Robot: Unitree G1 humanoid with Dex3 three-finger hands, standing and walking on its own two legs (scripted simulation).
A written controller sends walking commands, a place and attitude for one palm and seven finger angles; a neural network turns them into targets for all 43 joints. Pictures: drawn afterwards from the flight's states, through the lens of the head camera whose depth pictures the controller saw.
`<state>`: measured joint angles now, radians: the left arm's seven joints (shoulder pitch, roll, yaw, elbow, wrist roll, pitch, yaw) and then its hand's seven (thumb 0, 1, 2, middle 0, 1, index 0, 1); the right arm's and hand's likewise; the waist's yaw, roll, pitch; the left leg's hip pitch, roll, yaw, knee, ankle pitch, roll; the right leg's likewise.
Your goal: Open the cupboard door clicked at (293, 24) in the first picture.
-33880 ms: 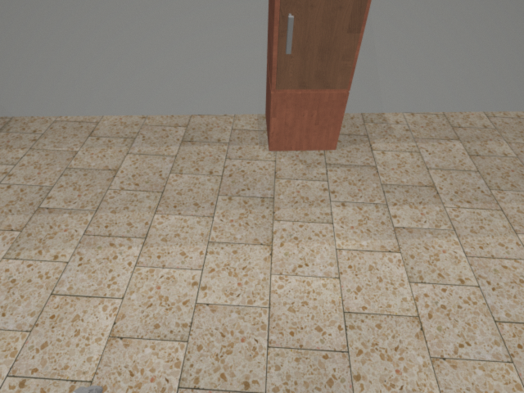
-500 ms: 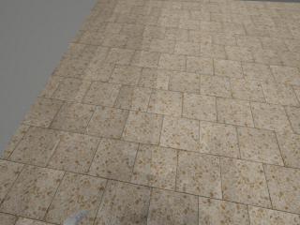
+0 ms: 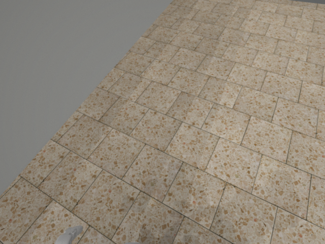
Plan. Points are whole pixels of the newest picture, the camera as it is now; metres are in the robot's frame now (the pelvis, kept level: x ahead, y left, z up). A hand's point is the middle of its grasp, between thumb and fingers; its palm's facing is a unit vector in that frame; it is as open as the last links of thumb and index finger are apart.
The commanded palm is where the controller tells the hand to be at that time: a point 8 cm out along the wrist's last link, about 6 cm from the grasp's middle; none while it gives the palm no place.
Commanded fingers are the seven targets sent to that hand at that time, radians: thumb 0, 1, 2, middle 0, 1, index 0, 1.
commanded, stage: turn to face it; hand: left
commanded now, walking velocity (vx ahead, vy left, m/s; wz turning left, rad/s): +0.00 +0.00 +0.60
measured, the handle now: out of the picture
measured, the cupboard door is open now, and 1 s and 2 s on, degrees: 48 48 48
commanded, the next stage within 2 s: none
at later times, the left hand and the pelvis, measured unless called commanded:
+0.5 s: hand out of the picture -0.05 +0.16 -0.18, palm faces +0.40 -0.89 -0.24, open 7.4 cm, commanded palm none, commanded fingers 0.00 0.90 0.90 -0.20 -0.30 -0.20 -0.30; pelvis +0.01 -0.03 +0.00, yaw +21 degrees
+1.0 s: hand out of the picture +0.02 +0.13 -0.14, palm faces +0.58 -0.77 -0.26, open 7.4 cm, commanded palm none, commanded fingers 0.00 0.90 0.90 -0.20 -0.30 -0.20 -0.30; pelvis +0.05 -0.08 +0.01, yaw +39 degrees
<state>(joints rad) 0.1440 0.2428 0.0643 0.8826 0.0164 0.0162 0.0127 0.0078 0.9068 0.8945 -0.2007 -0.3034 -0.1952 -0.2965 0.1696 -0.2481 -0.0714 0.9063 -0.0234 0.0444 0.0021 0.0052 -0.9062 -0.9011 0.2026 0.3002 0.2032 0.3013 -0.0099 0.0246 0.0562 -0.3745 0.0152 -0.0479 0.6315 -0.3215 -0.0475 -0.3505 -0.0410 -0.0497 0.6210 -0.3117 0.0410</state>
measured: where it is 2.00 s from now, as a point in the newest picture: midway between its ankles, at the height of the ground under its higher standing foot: outside the picture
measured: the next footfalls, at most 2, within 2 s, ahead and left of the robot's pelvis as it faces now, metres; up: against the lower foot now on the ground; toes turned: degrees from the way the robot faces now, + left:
left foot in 0.46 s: +0.01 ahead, +0.10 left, +0.00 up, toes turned +25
right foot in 0.78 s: +0.14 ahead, -0.16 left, +0.00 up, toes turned +26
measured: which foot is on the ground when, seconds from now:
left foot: up 0.00-0.44, down 0.46-0.78, up 0.80-1.00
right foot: down 0.00-0.46, up 0.48-0.76, down 0.78-1.00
